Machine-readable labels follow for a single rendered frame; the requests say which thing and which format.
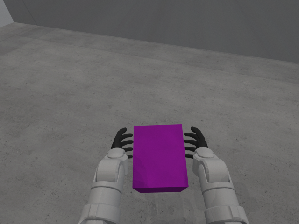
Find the carton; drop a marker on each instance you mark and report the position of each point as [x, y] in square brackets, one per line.
[159, 163]

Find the robot right hand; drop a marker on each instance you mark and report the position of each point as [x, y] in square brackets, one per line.
[200, 141]

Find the robot left hand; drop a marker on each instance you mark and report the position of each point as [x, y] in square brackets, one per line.
[118, 141]

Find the right robot forearm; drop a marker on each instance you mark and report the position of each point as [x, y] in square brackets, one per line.
[221, 203]

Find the left robot forearm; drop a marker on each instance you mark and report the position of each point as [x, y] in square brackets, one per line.
[105, 195]

